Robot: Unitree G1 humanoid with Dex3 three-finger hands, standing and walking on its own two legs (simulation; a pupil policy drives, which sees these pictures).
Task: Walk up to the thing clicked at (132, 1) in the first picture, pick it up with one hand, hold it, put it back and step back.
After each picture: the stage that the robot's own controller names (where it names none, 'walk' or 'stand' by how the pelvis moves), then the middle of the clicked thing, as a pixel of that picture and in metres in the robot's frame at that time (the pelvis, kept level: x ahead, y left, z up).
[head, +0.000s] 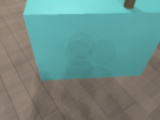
stand; out of the picture +1.04 -0.29 +0.06
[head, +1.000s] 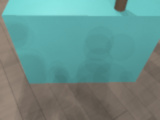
rise first; out of the picture +0.94 -0.16 +0.09
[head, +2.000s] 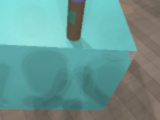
walk; (75, 14) +0.63 +0.10 +0.09
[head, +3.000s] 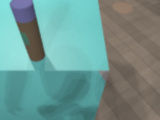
stand; (30, 33) +0.50 +0.22 +0.08
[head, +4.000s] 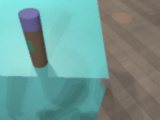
stand; (35, 41) +0.51 +0.21 +0.06
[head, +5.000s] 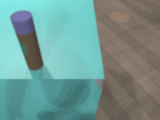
stand; (29, 44) +0.49 +0.23 +0.06
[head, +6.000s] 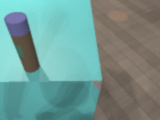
stand; (24, 46) +0.48 +0.24 +0.06
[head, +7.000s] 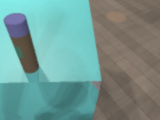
stand; (24, 46) +0.48 +0.25 +0.06
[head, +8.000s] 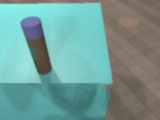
rise first; (38, 48) +0.48 +0.23 +0.06
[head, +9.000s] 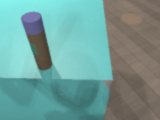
go down; (39, 44) +0.49 +0.23 +0.06
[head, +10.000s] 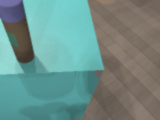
go down; (18, 33) +0.49 +0.21 +0.08
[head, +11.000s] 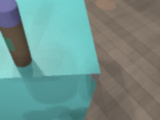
approach; (15, 38) +0.48 +0.22 +0.08
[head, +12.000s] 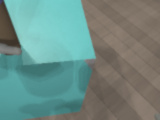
close in; out of the picture +0.50 +0.24 +0.12
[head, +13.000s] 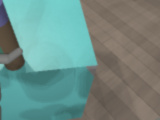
lift; (3, 39) +0.44 +0.22 +0.11
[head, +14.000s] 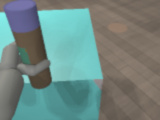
lift; (32, 50) +0.34 +0.15 +0.22
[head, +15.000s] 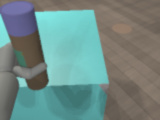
hold; (29, 52) +0.32 +0.16 +0.22
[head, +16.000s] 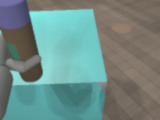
hold; (22, 44) +0.32 +0.17 +0.24
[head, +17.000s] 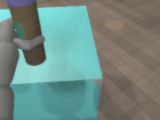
crouch; (28, 26) +0.41 +0.16 +0.24
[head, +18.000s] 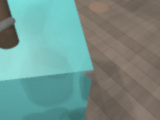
lower; out of the picture +0.49 +0.23 +0.22
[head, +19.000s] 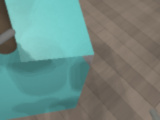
lower; out of the picture +0.49 +0.22 +0.13
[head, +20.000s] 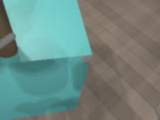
lower; out of the picture +0.48 +0.22 +0.12
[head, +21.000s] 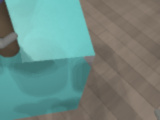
lower; out of the picture +0.48 +0.22 +0.12
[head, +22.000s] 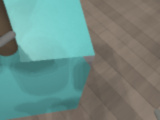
lower; out of the picture +0.49 +0.23 +0.13
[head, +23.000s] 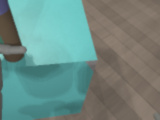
open; (3, 29) +0.47 +0.22 +0.12
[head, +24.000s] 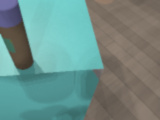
sink last; (15, 38) +0.45 +0.21 +0.11
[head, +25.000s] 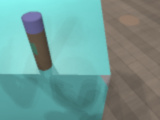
stand; (39, 44) +0.49 +0.22 +0.08
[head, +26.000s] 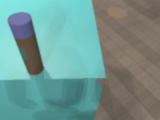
stand; (28, 47) +0.46 +0.22 +0.07
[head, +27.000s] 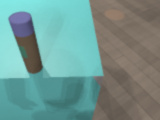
stand; (28, 46) +0.47 +0.22 +0.07
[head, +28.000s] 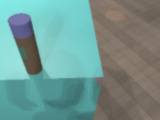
stand; (28, 48) +0.47 +0.23 +0.07
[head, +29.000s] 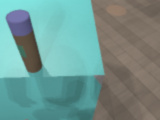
stand; (27, 45) +0.46 +0.23 +0.07
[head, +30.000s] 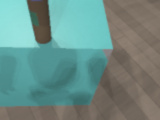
walk; (39, 14) +0.56 +0.17 +0.09
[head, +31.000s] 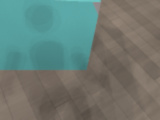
walk; out of the picture +0.89 +0.25 +0.09
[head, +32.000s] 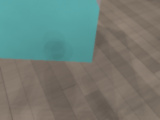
walk; out of the picture +1.17 +0.22 +0.08
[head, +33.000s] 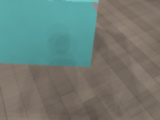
stand; out of the picture +1.11 +0.22 +0.06
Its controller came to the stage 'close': yes
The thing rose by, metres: 0.21
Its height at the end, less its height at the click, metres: +0.00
